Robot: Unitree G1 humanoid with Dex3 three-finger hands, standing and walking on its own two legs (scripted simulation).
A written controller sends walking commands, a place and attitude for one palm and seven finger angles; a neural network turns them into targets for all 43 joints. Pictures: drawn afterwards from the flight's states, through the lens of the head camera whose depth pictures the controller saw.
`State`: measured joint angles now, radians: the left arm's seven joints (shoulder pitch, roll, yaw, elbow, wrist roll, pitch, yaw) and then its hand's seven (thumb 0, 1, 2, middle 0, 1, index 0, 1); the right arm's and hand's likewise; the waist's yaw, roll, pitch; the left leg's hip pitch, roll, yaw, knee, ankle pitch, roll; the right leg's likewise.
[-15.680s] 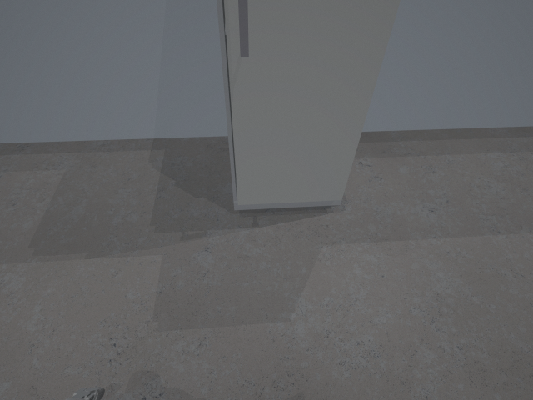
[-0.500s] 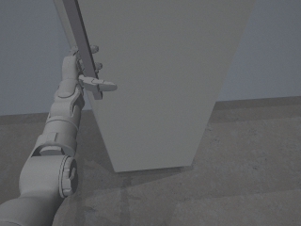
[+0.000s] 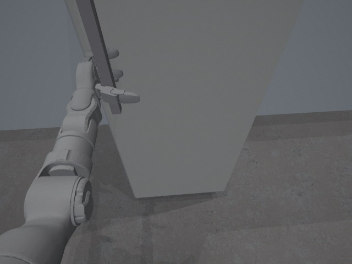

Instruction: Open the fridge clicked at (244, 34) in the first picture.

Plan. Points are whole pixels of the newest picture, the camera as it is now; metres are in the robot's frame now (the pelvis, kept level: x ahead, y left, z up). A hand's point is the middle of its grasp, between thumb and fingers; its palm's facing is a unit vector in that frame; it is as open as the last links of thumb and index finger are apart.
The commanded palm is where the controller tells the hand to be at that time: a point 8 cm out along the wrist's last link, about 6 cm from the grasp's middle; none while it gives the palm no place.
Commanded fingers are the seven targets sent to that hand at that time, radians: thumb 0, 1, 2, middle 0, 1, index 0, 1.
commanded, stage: grip the handle and tug to test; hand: left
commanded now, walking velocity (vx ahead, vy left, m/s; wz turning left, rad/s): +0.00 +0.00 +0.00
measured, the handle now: (97, 34) +0.52 +0.17 +0.26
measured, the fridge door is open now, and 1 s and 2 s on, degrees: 0 0 15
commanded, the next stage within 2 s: pull the door a little, standing still in 1.40 s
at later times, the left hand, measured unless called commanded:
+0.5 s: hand (115, 79) +0.48 +0.14 +0.18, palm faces +0.11 -0.99 +0.00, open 8.1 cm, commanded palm +0.45 +0.19 +0.18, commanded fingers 0.00 0.76 0.84 -0.44 -1.38 -0.44 -1.38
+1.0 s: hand (116, 79) +0.48 +0.14 +0.17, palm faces +0.11 -0.99 +0.00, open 5.3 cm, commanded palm +0.45 +0.18 +0.18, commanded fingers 0.00 0.90 0.90 -0.45 -1.40 -0.45 -1.40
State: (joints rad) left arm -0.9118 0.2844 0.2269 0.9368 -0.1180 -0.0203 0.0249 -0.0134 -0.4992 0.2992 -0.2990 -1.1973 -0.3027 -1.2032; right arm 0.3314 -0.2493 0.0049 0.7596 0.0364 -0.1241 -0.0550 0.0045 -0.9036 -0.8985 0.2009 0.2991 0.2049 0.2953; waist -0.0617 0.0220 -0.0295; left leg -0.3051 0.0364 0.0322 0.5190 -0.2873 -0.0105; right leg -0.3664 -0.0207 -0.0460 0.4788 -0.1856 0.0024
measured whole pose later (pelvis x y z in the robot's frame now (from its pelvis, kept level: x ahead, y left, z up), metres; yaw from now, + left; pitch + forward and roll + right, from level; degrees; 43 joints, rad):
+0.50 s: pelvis +0.00 +0.00 +0.00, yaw +0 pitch +4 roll -1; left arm -0.92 0.28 0.22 0.93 -0.12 0.01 0.02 0.00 0.32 0.65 -0.37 -1.31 -0.38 -1.32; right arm 0.30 -0.25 0.01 0.75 0.04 -0.12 -0.06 0.00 -0.90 -0.90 0.20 0.30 0.20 0.30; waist -0.05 0.02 -0.03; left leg -0.29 0.04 0.03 0.51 -0.29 -0.01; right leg -0.35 -0.02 -0.05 0.47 -0.19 0.00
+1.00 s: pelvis +0.00 +0.00 +0.00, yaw +0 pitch +4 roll -1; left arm -0.92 0.29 0.24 0.95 -0.11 -0.01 0.02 0.01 0.72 0.83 -0.41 -1.40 -0.45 -1.40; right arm 0.32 -0.25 0.01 0.76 0.04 -0.11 -0.06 0.00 -0.90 -0.90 0.20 0.30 0.20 0.30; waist -0.07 0.02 -0.02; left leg -0.30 0.04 0.03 0.52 -0.29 -0.01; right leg -0.36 -0.02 -0.05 0.47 -0.19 0.00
